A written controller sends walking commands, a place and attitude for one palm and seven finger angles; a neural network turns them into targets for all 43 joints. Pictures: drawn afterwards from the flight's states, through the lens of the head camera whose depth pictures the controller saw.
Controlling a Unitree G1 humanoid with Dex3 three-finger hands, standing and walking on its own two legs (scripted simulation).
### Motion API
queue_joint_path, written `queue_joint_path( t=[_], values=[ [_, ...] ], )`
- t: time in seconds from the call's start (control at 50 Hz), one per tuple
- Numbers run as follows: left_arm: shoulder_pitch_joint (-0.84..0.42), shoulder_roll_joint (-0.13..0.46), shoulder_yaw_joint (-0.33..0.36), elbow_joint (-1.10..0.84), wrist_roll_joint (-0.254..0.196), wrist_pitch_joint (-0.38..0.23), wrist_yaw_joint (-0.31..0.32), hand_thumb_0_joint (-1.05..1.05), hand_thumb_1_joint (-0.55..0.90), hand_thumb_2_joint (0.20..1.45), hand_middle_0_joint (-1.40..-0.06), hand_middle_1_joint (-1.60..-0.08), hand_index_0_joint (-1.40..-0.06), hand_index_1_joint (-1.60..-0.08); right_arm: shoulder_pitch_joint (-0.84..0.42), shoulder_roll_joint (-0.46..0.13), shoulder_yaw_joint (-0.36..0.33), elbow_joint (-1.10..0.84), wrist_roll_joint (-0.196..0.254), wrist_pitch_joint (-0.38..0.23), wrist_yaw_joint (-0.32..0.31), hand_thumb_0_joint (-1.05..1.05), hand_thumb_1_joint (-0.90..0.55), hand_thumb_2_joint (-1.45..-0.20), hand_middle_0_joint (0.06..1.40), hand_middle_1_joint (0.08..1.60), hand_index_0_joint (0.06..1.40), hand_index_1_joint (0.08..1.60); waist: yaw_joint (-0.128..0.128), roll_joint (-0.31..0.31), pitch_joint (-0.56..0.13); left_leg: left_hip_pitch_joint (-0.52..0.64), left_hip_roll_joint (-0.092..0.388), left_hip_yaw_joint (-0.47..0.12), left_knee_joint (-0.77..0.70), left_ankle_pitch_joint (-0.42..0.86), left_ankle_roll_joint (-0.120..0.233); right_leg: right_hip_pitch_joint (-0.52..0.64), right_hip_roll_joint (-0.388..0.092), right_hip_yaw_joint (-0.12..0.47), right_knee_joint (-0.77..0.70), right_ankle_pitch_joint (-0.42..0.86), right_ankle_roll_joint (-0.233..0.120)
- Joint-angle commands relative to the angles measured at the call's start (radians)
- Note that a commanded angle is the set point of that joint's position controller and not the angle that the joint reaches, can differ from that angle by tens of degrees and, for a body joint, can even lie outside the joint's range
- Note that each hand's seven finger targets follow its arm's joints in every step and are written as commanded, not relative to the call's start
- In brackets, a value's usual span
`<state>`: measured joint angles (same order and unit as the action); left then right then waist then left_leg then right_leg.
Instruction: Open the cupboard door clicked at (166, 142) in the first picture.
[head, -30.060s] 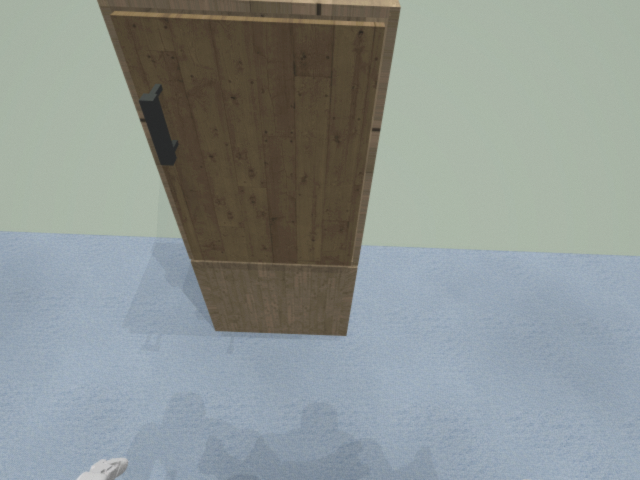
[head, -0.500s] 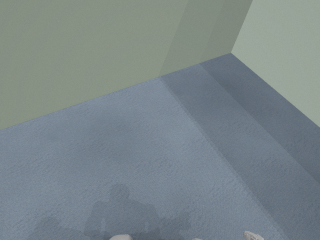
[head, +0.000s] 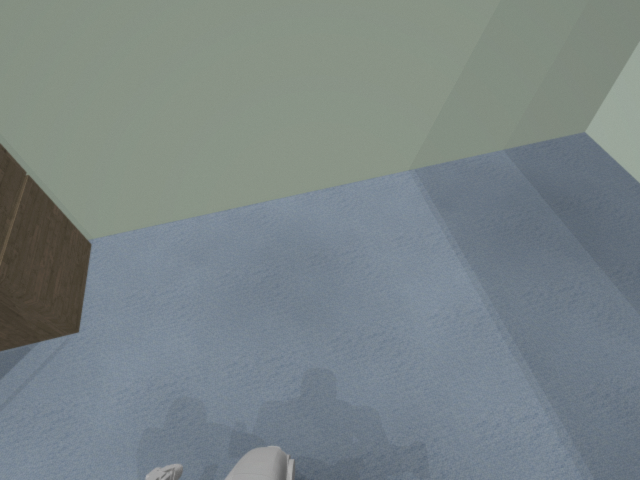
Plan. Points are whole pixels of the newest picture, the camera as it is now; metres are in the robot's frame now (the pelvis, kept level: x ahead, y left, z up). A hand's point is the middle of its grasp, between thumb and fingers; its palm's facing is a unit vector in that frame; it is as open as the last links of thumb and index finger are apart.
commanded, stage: turn to face it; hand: left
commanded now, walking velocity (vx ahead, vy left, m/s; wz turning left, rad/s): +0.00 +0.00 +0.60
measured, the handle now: out of the picture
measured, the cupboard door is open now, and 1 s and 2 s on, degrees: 46 46 46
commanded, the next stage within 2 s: take the last steps up to it in 1.56 s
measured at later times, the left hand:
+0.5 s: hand out of the picture +0.04 +0.25 -0.16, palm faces +0.31 -0.91 -0.27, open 7.4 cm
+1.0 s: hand out of the picture -0.05 +0.19 -0.18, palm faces +0.61 -0.76 -0.22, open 7.4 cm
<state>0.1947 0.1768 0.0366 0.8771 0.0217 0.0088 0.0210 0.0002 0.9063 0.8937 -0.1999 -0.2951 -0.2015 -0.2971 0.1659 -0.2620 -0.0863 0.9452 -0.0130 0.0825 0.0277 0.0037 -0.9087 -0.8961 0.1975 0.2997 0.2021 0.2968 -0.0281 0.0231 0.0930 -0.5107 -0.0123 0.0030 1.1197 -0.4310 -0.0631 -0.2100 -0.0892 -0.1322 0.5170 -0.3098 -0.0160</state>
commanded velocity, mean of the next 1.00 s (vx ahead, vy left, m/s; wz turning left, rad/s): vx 0.00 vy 0.00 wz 0.60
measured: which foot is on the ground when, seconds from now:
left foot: up 0.00-0.22, down 0.24-0.62, up 0.64-0.98, down 1.00-1.00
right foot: down 0.00-0.24, up 0.26-0.60, down 0.62-1.00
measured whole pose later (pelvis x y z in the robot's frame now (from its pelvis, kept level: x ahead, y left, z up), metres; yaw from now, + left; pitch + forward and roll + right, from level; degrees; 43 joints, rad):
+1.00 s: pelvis +0.03 +0.00 -0.02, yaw +37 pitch +1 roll +1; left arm 0.24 0.21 0.06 0.90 0.02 0.01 0.00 0.00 0.91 0.89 -0.20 -0.30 -0.20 -0.30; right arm 0.13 -0.25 -0.07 0.91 -0.01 0.05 0.04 0.00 -0.91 -0.90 0.20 0.30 0.20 0.30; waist 0.00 -0.04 0.10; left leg -0.30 0.02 0.09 0.58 -0.28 -0.01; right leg -0.24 -0.19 -0.27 0.67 -0.40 0.04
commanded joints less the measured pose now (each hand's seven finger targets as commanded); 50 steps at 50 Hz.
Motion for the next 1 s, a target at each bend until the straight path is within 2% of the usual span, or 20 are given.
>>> queue_joint_path(
  t=[0.0,0.12,0.18,0.22,0.24,0.26,0.34,0.48,0.54,0.56,0.58,0.6,0.62,0.68,0.72,0.86,0.92,0.94,0.96,0.98],
  values=[
    [0.060,0.202,0.050,-0.046,0.000,-0.025,0.015,0.000,0.900,0.900,-0.200,-0.300,-0.200,-0.300,-0.089,-0.030,-0.001,-0.096,0.002,-0.024,0.005,0.000,-0.900,-0.900,0.200,0.300,0.200,0.300,0.051,-0.189,-0.103,-0.041,0.039,0.045,-0.124,0.001,-0.017,0.173,-0.239,0.094,-0.139,0.604,-0.089],
    [0.090,0.238,0.071,-0.022,0.012,-0.019,0.009,0.000,0.900,0.900,-0.200,-0.300,-0.200,-0.300,-0.115,-0.018,0.008,-0.117,0.006,-0.038,0.007,0.000,-0.900,-0.900,0.200,0.300,0.200,0.300,0.071,-0.248,-0.115,0.086,0.027,0.106,-0.398,-0.010,0.010,0.177,-0.279,0.056,-0.062,0.628,-0.086],
    [0.059,0.240,0.075,-0.028,-0.006,-0.014,-0.001,0.000,0.900,0.900,-0.200,-0.300,-0.200,-0.300,0.003,-0.068,-0.003,-0.089,-0.001,-0.053,0.001,0.000,-0.900,-0.900,0.200,0.300,0.200,0.300,-0.006,-0.131,-0.169,0.348,0.017,0.100,-0.666,0.245,0.041,0.045,-0.249,-0.029,0.140,0.534,-0.006],
    [-0.013,0.131,0.042,-0.097,-0.014,-0.003,-0.009,0.000,0.900,0.900,-0.200,-0.300,-0.200,-0.300,0.151,-0.256,-0.050,-0.068,-0.007,-0.060,-0.016,0.000,-0.900,-0.900,0.200,0.300,0.200,0.300,-0.084,0.301,-0.239,0.584,0.420,-0.429,-0.739,0.861,0.260,-0.373,-0.036,-0.016,0.560,-0.358,0.110],
    [-0.048,0.158,0.045,-0.110,-0.006,0.011,-0.003,0.000,0.900,0.900,-0.200,-0.300,-0.200,-0.300,0.172,-0.257,-0.045,-0.052,-0.006,-0.054,-0.025,0.000,-0.900,-0.900,0.200,0.300,0.200,0.300,-0.082,0.174,-0.246,0.560,0.447,-0.395,-0.719,0.859,0.316,-0.395,-0.046,0.101,0.645,-0.350,0.089],
    [-0.068,0.158,0.050,-0.107,-0.002,0.016,-0.004,0.000,0.900,0.900,-0.200,-0.300,-0.200,-0.300,0.135,-0.235,-0.040,-0.065,-0.010,-0.059,-0.034,0.000,-0.900,-0.900,0.200,0.300,0.200,0.300,-0.065,0.112,-0.200,0.485,0.404,-0.365,-0.750,0.711,0.303,-0.407,-0.051,0.114,0.673,-0.276,0.090],
    [-0.011,0.157,0.056,-0.044,0.000,0.027,-0.014,0.000,0.900,0.900,-0.200,-0.300,-0.200,-0.300,-0.018,-0.157,-0.014,-0.104,-0.010,-0.068,-0.045,0.000,-0.900,-0.900,0.200,0.300,0.200,0.300,0.016,0.135,-0.131,0.333,0.244,-0.219,-0.786,0.506,0.210,-0.338,-0.026,0.139,0.633,-0.089,0.101],
    [-0.041,0.136,0.047,-0.068,-0.007,0.022,-0.010,0.000,0.900,0.900,-0.200,-0.300,-0.200,-0.300,-0.003,-0.175,-0.026,-0.098,-0.017,-0.058,-0.035,0.000,-0.900,-0.900,0.200,0.300,0.200,0.300,0.010,0.130,-0.114,0.262,0.217,-0.298,-0.775,0.388,0.220,-0.186,0.041,0.106,0.297,-0.121,0.095],
    [0.032,0.141,0.051,-0.058,-0.011,0.008,-0.007,0.000,0.900,0.900,-0.200,-0.300,-0.200,-0.300,-0.037,-0.169,-0.033,-0.108,-0.011,-0.053,-0.034,0.000,-0.900,-0.900,0.200,0.300,0.200,0.300,0.043,0.137,-0.150,0.198,0.179,-0.316,-0.700,0.422,0.192,-0.011,0.078,0.090,0.077,-0.017,0.084],
    [0.075,0.162,0.058,-0.049,-0.011,-0.001,-0.003,0.000,0.900,0.900,-0.200,-0.300,-0.200,-0.300,-0.055,-0.153,-0.031,-0.117,-0.003,-0.051,-0.032,0.000,-0.900,-0.900,0.200,0.300,0.200,0.300,0.072,0.097,-0.157,0.119,0.141,-0.297,-0.642,0.367,0.155,0.111,0.056,0.105,-0.065,0.075,0.079],
    [0.108,0.233,0.072,-0.045,0.001,-0.014,0.006,0.000,0.900,0.900,-0.200,-0.300,-0.200,-0.300,-0.039,-0.095,-0.025,-0.126,0.008,-0.053,-0.027,0.000,-0.900,-0.900,0.200,0.300,0.200,0.300,0.088,-0.117,-0.181,-0.023,0.043,-0.208,-0.486,0.181,0.091,0.252,-0.117,0.274,-0.216,0.049,0.035],
    [0.112,0.311,0.084,-0.052,0.011,-0.017,0.011,0.000,0.900,0.900,-0.200,-0.300,-0.200,-0.300,-0.052,-0.055,-0.018,-0.150,0.007,-0.055,-0.023,0.000,-0.900,-0.900,0.200,0.300,0.200,0.300,0.101,-0.365,-0.157,-0.127,-0.083,-0.031,-0.215,-0.161,0.019,0.227,-0.378,0.523,-0.274,0.152,-0.084],
    [0.085,0.299,0.076,-0.063,0.004,-0.013,0.017,0.000,0.900,0.900,-0.200,-0.300,-0.200,-0.300,-0.051,-0.102,-0.030,-0.146,0.000,-0.047,-0.019,0.000,-0.900,-0.900,0.200,0.300,0.200,0.300,0.083,-0.272,-0.145,-0.083,-0.014,-0.076,-0.022,-0.178,0.027,0.101,-0.427,0.478,-0.261,0.187,-0.142],
    [-0.048,0.194,0.046,-0.086,-0.003,-0.015,0.015,0.000,0.900,0.900,-0.200,-0.300,-0.200,-0.300,-0.023,-0.074,-0.024,-0.091,-0.005,-0.025,-0.005,0.000,-0.900,-0.900,0.200,0.300,0.200,0.300,0.008,-0.221,-0.074,-0.085,0.037,-0.042,0.129,-0.009,0.004,0.036,-0.253,0.224,-0.203,0.309,-0.104],
    [-0.036,0.185,0.045,-0.081,0.000,-0.018,0.013,0.000,0.900,0.900,-0.200,-0.300,-0.200,-0.300,-0.022,-0.047,-0.015,-0.088,0.000,-0.021,0.004,0.000,-0.900,-0.900,0.200,0.300,0.200,0.300,0.010,-0.218,-0.083,-0.065,0.041,-0.001,0.053,0.018,-0.009,0.067,-0.229,0.119,-0.190,0.396,-0.082],
    [0.083,0.240,0.068,-0.031,0.009,-0.018,0.009,0.000,0.900,0.900,-0.200,-0.300,-0.200,-0.300,-0.107,-0.016,0.008,-0.109,0.005,-0.038,0.007,0.000,-0.900,-0.900,0.200,0.300,0.200,0.300,0.078,-0.231,-0.110,0.043,0.032,0.103,-0.345,-0.027,0.000,0.188,-0.284,0.049,-0.084,0.608,-0.092],
    [0.071,0.246,0.076,-0.021,0.003,-0.016,0.001,0.000,0.900,0.900,-0.200,-0.300,-0.200,-0.300,-0.041,-0.034,0.005,-0.099,0.002,-0.050,0.004,0.000,-0.900,-0.900,0.200,0.300,0.200,0.300,0.039,-0.203,-0.148,0.200,0.014,0.122,-0.556,0.113,0.019,0.137,-0.272,-0.008,0.031,0.573,-0.039],
    [0.055,0.240,0.076,-0.029,-0.007,-0.012,-0.002,0.000,0.900,0.900,-0.200,-0.300,-0.200,-0.300,0.020,-0.067,-0.004,-0.085,-0.001,-0.056,0.002,0.000,-0.900,-0.900,0.200,0.300,0.200,0.300,-0.002,-0.131,-0.177,0.338,0.019,0.100,-0.675,0.254,0.036,0.057,-0.253,-0.041,0.146,0.523,0.002],
    [0.051,0.192,0.068,-0.054,-0.014,-0.007,-0.008,0.000,0.900,0.900,-0.200,-0.300,-0.200,-0.300,0.093,-0.172,-0.029,-0.071,-0.009,-0.067,-0.006,0.000,-0.900,-0.900,0.200,0.300,0.200,0.300,-0.042,0.104,-0.245,0.524,0.212,-0.153,-0.715,0.506,0.121,-0.151,-0.154,-0.083,0.350,0.199,0.068],
    [-0.021,0.127,0.042,-0.101,-0.016,-0.002,-0.010,0.000,0.900,0.900,-0.200,-0.300,-0.200,-0.300,0.169,-0.260,-0.053,-0.058,-0.008,-0.064,-0.019,0.000,-0.900,-0.900,0.200,0.300,0.200,0.300,-0.087,0.311,-0.245,0.582,0.425,-0.440,-0.739,0.917,0.275,-0.377,-0.036,-0.025,0.556,-0.374,0.115]
  ],
)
